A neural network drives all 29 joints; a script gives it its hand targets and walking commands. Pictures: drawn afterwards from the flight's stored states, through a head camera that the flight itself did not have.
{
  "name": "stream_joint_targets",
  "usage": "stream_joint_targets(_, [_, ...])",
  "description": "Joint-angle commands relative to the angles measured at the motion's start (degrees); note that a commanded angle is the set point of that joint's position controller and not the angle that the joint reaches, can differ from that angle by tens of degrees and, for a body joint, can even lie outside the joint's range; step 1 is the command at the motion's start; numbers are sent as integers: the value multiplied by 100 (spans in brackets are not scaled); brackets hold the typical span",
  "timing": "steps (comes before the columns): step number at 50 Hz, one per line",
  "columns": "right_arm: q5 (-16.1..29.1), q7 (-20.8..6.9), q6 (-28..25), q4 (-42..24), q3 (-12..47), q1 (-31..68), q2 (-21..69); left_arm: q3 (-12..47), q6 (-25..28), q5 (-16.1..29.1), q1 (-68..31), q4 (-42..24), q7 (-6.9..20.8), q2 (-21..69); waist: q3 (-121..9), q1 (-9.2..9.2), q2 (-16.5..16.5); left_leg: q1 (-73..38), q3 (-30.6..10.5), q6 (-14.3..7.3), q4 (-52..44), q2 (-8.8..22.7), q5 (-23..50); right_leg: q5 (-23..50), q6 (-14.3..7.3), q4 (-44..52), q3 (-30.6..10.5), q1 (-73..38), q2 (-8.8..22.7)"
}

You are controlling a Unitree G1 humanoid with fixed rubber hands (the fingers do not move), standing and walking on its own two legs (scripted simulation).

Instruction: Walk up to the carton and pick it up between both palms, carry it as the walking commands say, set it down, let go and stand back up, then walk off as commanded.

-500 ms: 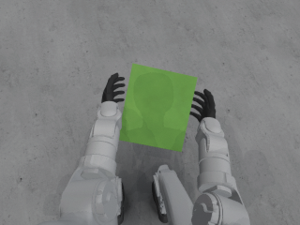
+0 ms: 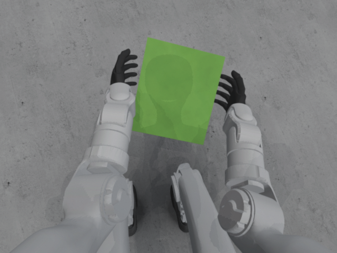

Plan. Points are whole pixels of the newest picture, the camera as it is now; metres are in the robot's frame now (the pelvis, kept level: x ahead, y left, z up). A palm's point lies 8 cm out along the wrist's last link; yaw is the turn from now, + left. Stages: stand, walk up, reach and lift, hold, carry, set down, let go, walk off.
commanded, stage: set down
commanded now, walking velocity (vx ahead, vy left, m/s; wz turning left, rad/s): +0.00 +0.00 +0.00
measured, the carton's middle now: (173, 93) +0.49 -0.09 -0.17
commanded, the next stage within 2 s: none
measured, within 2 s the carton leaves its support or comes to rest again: neither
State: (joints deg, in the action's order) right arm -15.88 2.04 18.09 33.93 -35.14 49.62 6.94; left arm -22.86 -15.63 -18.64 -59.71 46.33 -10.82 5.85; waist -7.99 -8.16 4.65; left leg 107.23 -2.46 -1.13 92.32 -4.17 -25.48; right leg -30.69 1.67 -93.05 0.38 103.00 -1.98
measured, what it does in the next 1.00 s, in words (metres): lowers itself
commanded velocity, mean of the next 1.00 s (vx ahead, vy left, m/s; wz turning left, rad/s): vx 0.00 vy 0.00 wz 0.00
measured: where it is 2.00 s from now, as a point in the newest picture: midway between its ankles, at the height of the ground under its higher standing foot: (156, 216)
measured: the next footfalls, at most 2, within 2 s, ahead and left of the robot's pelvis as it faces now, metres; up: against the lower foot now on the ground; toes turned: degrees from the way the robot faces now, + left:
none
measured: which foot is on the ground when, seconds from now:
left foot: down 0.00-1.00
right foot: down 0.00-1.00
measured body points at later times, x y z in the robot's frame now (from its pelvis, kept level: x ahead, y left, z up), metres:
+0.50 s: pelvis -0.01 -0.01 -0.06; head +0.28 -0.02 +0.28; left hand +0.53 +0.03 -0.16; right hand +0.45 -0.23 -0.17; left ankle +0.11 +0.10 -0.50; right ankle +0.08 -0.13 -0.50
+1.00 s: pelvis -0.02 -0.01 -0.12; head +0.32 -0.02 +0.17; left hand +0.55 +0.03 -0.26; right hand +0.47 -0.23 -0.25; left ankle +0.11 +0.10 -0.50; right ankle +0.08 -0.13 -0.50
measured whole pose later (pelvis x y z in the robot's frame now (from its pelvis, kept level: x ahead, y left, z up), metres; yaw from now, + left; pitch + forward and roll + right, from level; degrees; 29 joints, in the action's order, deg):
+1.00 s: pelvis -0.02 -0.01 -0.12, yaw -1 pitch +44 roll -4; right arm -10.6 2.9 18.0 37.6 -31.6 66.4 0.1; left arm -18.8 -14.8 -12.5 -77.6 52.7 -10.2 -4.5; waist 5.2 -7.6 4.1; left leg 130.8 -2.6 0.4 113.9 -4.6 -26.9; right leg -33.1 1.4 -115.4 1.5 126.5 -3.0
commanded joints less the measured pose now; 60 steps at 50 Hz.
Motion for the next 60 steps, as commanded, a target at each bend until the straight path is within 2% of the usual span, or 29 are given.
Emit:
stream_joint_targets(1, [735, -1488, -159, 148, 2884, 3994, 4321, 2169, 30, 610, -2679, 701, 1349, 5318, -5165, -447, 394, -3728, 45, 139, -623, -686, 753, 1466, 40, 830, 421, -1637, -724])
stream_joint_targets(20, [938, -1369, -136, -59, 3066, 4829, 4221, 2118, -8, 775, -3353, 892, 1465, 5034, -5501, -413, 297, -2561, 315, 99, 377, -749, 822, 1661, 124, 75, 464, -1391, -744])
stream_joint_targets(38, [1068, -1394, -218, 12, 3049, 5385, 3794, 2149, 49, 947, -3949, 938, 1459, 4623, -5490, -469, 390, -1926, 412, 114, 1147, -735, 830, 1630, 128, -647, 553, -708, -697])
stream_joint_targets(60, [1546, -1412, -410, 170, 3278, 6104, 3197, 2619, 264, 1640, -4900, 955, 1462, 3956, -5054, -596, 433, -1717, 429, 100, 2178, -607, 1030, 1712, 143, -1545, 523, -293, -522])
